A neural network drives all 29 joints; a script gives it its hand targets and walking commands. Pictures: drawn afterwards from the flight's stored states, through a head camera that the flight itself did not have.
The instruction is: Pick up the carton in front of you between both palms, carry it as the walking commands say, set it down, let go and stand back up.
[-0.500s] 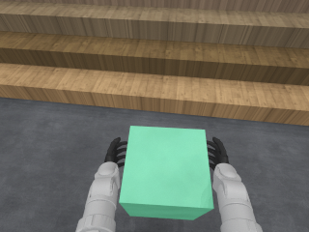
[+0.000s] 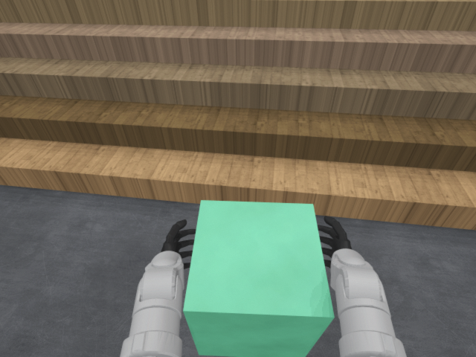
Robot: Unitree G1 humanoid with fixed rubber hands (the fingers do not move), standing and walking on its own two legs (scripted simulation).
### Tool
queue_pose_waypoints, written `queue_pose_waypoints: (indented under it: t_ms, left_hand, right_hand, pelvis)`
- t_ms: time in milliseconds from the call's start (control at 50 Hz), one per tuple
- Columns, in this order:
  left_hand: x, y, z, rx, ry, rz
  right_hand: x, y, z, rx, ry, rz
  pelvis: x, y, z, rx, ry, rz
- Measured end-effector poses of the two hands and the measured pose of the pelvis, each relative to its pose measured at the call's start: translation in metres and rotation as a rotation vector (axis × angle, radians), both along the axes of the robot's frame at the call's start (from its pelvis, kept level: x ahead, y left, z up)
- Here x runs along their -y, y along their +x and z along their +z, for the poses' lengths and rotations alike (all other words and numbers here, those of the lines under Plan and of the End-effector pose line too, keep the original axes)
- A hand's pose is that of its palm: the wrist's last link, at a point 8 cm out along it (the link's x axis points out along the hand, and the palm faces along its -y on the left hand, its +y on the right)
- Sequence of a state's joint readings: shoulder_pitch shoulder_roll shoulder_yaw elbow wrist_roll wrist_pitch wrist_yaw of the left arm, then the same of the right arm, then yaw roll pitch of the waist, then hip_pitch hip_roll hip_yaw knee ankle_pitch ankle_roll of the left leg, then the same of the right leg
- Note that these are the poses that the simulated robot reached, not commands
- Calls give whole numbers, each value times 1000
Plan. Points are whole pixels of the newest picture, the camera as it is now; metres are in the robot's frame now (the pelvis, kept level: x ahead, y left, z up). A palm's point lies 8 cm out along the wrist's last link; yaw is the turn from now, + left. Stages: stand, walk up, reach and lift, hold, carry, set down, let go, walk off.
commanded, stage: reach and lift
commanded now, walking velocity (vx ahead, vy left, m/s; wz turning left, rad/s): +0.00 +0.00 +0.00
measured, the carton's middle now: (253, 282) +0.29 +0.00 -0.05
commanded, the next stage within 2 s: hold in 0.76 s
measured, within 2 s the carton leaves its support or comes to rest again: neither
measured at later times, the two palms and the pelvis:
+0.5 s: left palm (171, 251) +0.30 +0.15 +0.04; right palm (340, 249) +0.31 -0.15 +0.04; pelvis +0.01 +0.00 +0.01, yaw +0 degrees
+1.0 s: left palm (169, 247) +0.30 +0.15 +0.06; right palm (346, 246) +0.30 -0.15 +0.06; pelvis +0.01 +0.00 +0.01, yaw +0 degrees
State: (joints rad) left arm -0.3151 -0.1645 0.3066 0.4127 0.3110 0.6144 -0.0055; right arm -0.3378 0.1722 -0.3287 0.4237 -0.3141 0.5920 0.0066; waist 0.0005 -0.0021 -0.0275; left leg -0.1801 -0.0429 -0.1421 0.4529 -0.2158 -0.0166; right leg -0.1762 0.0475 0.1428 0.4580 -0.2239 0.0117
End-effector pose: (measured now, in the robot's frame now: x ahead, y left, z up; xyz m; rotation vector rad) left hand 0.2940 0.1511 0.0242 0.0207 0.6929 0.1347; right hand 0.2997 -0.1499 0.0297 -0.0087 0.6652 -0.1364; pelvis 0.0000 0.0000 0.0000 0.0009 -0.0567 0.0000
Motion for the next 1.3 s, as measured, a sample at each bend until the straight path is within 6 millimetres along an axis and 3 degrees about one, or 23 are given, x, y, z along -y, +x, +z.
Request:
queue_pose_waypoints:
  t_ms: [640, 940, 1120, 1300]
  left_hand:
    - [0, 9, 15, 6, 23, -20]
    - [2, 4, 34, 40, 14, -15]
    - [2, 1, 33, 20, 8, -14]
    - [10, 16, 45, 84, 4, -1]
  right_hand:
    - [0, 8, 15, 8, -22, 13]
    - [2, 2, 34, 43, -15, 5]
    - [2, -2, 33, 22, -9, -3]
    - [9, 13, 42, 86, 13, -14]
  pelvis:
    - [-2, 17, 6, 25, 0, -3]
    - [-1, 14, 7, 59, 0, -1]
    - [-2, 6, 6, 74, -1, -4]
    - [6, 17, -3, -49, -3, -25]
